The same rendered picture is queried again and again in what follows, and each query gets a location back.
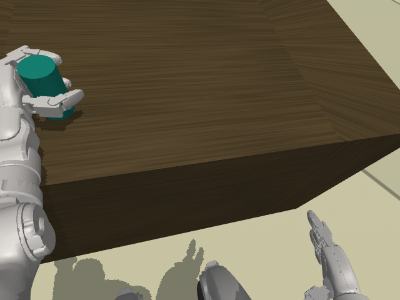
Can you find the can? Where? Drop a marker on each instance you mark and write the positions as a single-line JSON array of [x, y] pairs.
[[41, 76]]

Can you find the right robot hand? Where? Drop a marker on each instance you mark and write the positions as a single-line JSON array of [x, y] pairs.
[[338, 275]]

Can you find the left robot hand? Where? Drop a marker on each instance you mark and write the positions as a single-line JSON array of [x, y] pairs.
[[14, 92]]

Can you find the left robot arm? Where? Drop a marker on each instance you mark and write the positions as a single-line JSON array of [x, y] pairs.
[[26, 235]]

